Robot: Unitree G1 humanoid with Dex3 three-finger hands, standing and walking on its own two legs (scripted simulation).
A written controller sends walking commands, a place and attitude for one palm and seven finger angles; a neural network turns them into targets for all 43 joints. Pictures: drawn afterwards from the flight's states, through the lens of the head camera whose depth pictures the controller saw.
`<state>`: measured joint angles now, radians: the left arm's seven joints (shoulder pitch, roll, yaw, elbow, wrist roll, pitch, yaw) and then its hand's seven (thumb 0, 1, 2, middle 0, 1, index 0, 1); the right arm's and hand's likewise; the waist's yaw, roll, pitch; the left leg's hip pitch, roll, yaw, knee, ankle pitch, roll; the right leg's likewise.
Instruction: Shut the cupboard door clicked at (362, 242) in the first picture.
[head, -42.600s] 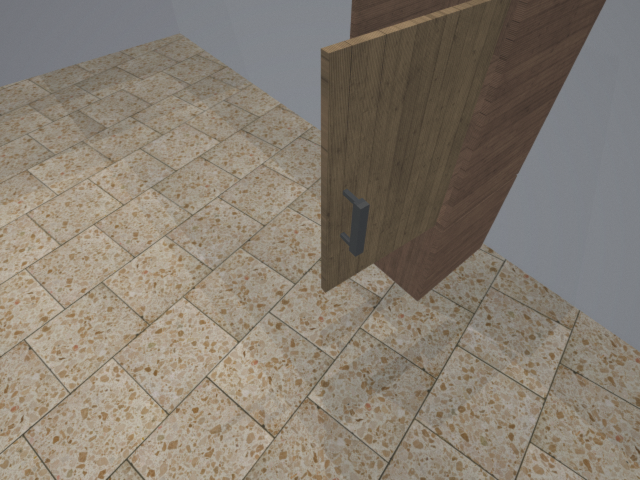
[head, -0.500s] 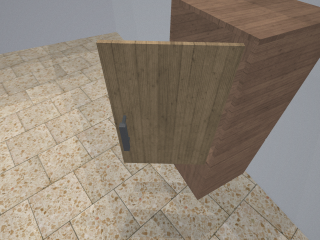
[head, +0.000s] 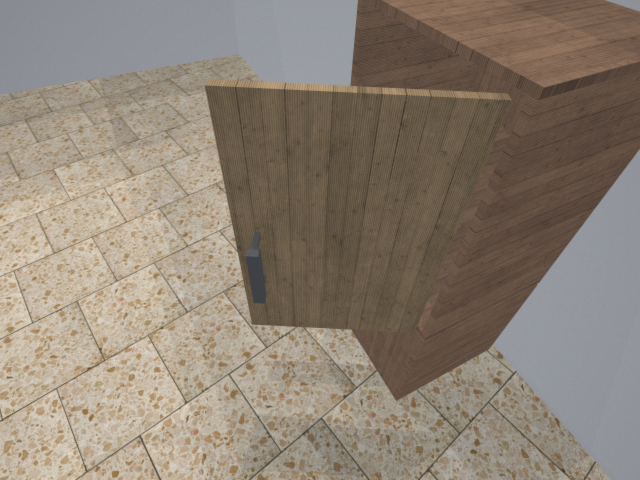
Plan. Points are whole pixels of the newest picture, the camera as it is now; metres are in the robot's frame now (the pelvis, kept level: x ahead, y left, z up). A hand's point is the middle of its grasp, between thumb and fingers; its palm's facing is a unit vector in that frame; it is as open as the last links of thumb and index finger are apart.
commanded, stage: look again from close up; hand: left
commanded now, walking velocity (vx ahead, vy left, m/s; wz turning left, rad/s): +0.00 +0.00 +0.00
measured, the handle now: (258, 268) +0.49 +0.15 -0.09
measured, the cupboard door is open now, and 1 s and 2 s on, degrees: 60 60 60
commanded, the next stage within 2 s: raise the hand and make a fist in 0.14 s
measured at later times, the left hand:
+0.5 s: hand (186, 423) +0.19 +0.18 -0.03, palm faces +0.10 -0.99 -0.03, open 6.9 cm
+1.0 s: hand (192, 452) +0.17 +0.18 -0.08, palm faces -0.02 -1.00 -0.01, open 4.5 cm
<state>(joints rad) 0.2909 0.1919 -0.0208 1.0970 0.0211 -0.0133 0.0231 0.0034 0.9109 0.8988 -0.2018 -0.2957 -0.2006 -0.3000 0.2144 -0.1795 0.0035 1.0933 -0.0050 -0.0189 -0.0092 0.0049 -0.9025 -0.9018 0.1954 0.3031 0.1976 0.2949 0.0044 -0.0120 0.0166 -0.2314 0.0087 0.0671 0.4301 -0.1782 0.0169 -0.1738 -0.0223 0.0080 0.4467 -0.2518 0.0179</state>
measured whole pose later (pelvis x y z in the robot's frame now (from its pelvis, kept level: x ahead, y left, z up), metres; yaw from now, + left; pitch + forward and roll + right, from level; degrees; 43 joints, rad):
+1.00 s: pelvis -0.03 -0.02 -0.13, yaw +1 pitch +18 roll -3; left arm 0.42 0.24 0.20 -0.02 -0.34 -0.35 -0.39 0.02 0.90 0.90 -0.72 -0.87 -0.72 -0.87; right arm 0.19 -0.18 -0.01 0.56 0.04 -0.21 -0.07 0.01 -0.90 -0.90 0.20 0.30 0.20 0.30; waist 0.03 0.05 -0.18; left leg -1.14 0.06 -0.04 1.34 -0.52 -0.02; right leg -1.03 0.01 -0.08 1.33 -0.62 -0.03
